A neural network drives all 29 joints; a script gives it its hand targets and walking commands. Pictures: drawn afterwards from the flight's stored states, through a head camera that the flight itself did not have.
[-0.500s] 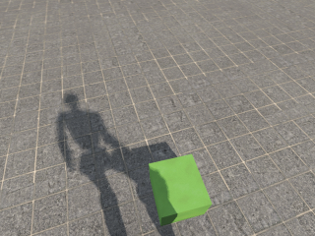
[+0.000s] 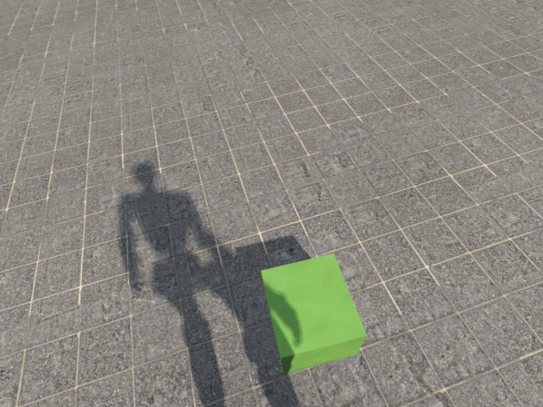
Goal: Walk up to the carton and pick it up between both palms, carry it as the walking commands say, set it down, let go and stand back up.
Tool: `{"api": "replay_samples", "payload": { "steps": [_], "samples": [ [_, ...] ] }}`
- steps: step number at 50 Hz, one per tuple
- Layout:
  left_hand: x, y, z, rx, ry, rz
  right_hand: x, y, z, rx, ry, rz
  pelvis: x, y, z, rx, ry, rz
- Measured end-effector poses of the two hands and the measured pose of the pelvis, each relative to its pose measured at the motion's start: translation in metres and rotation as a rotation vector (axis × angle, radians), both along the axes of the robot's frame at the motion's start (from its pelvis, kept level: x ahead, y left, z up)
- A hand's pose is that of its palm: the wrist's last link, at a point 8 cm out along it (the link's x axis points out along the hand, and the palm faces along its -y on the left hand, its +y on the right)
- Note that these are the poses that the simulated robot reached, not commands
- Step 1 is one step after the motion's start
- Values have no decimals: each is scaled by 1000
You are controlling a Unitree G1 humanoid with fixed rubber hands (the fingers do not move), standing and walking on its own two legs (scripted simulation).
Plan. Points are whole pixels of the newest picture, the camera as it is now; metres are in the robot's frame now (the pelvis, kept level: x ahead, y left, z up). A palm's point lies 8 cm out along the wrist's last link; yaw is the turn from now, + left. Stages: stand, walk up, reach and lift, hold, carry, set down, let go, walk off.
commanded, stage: walk up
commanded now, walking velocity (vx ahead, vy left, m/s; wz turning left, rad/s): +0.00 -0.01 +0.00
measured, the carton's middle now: (309, 313) +0.49 -0.08 -0.67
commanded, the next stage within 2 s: none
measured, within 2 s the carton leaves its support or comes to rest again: neither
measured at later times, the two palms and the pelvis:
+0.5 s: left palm out of the picture +0.09 +0.24 -0.14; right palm out of the picture +0.01 -0.25 -0.14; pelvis +0.02 -0.01 -0.01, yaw -1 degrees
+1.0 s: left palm out of the picture +0.08 +0.23 -0.15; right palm out of the picture +0.01 -0.27 -0.15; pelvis +0.03 -0.02 -0.02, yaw +3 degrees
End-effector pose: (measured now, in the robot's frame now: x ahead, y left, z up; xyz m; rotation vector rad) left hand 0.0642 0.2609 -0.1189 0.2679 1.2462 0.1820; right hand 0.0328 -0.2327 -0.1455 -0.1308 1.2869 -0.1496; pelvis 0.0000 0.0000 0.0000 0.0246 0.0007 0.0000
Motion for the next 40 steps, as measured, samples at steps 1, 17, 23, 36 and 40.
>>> {"api": "replay_samples", "payload": {
  "steps": [1, 17, 23, 36, 40],
  "samples": [
    [-1, 0, 0, -1, -3, -2, -2, 0, 0, 0, 3, 0, -1, 0, 0, 0, 0, 0],
    [11, 8, -23, -70, 15, -7, -23, 10, 12, -75, 44, -34, 11, 18, -4, -57, 4, -14],
    [19, -14, -25, -75, 38, -17, -22, -12, 11, -79, 63, -47, 18, -3, -5, -57, 18, -25],
    [29, -49, 9, 11, -4, -3, -1, -41, -4, 18, 77, -23, 29, -46, 4, 35, 6, -4],
    [29, -49, 9, 9, -12, -5, -6, -41, -4, 16, 90, -27, 28, -45, 4, 32, -1, -5]
  ]
}}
